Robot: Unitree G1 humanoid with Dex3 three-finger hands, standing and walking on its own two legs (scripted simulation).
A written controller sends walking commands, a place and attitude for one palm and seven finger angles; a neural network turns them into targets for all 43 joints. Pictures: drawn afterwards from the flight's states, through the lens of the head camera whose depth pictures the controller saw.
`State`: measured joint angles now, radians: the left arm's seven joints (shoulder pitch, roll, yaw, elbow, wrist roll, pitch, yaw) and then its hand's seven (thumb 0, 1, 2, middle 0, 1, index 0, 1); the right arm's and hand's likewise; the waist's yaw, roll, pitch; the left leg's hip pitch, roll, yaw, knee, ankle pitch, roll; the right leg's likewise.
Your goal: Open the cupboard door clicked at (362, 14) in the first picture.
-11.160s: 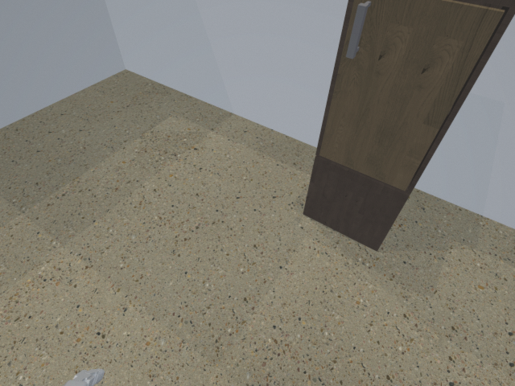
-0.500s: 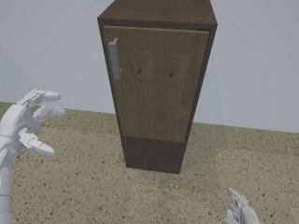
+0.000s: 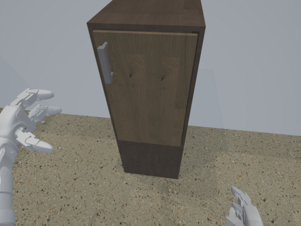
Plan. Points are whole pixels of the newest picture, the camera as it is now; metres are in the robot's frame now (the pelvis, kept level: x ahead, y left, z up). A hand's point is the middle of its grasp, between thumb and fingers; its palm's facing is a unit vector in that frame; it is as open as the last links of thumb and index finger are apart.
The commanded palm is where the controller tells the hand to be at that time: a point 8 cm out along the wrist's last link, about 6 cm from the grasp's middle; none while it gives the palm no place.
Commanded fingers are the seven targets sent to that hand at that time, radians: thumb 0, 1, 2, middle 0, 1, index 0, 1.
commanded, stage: move the hooked fingers beside the handle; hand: left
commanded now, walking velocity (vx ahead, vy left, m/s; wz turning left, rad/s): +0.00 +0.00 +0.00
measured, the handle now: (107, 63) +0.60 +0.21 +0.15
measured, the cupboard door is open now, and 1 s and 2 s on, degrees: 0 0 0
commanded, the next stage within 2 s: none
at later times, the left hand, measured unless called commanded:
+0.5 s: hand (62, 97) +0.39 +0.28 +0.16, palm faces -0.02 -1.00 -0.01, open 14.0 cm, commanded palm +0.37 +0.33 +0.17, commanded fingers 0.00 -0.50 0.30 -0.30 -1.20 -0.30 -1.20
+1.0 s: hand (75, 80) +0.47 +0.27 +0.17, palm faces -0.02 -1.00 +0.00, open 14.0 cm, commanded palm +0.46 +0.33 +0.16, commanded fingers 0.00 -0.50 0.30 -0.30 -1.20 -0.30 -1.20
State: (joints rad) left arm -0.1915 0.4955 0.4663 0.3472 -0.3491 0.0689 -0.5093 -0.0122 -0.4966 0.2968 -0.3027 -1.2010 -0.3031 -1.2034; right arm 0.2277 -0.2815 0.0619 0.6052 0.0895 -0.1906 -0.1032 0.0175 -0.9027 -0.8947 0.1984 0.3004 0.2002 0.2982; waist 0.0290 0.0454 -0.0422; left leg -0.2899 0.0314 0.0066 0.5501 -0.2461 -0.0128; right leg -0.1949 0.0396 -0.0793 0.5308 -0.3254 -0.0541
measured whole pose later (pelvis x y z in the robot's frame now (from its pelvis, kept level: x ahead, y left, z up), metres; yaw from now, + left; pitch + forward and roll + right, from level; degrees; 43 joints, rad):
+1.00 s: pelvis +0.01 +0.04 +0.00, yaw -1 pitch +8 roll -1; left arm -0.86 0.61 0.39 1.07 -0.16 -0.11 -0.40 -0.01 -0.50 0.30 -0.30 -1.20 -0.30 -1.20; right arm 0.36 -0.29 0.05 0.66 0.05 -0.07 -0.07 0.01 -0.90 -0.89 0.20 0.30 0.20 0.30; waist -0.10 0.00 -0.05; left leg -0.47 0.01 0.04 0.61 -0.27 0.03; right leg -0.38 0.01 -0.05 0.57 -0.33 -0.01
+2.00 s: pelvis +0.04 +0.05 -0.02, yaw -3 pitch +18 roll -4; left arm -1.07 0.78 0.44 1.23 -0.09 -0.14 -0.47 -0.01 -0.50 0.30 -0.30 -1.20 -0.30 -1.20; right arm 0.48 -0.28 0.03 0.64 0.01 0.07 -0.04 0.01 -0.90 -0.89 0.20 0.30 0.20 0.30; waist -0.18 0.02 -0.10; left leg -0.69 0.04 0.04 0.73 -0.36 0.05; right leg -0.56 0.04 -0.04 0.61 -0.35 0.00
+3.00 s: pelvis +0.02 +0.03 -0.02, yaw -3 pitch +18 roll -3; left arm -1.15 0.79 0.43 1.33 -0.07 -0.16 -0.41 -0.01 -0.50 0.30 -0.31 -1.21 -0.30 -1.21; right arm 0.48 -0.30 0.04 0.65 0.02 0.04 -0.05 0.01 -0.90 -0.89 0.20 0.30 0.20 0.30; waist -0.21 0.03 -0.08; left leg -0.72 0.05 0.02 0.74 -0.33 0.03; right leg -0.59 0.05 -0.05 0.64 -0.35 -0.02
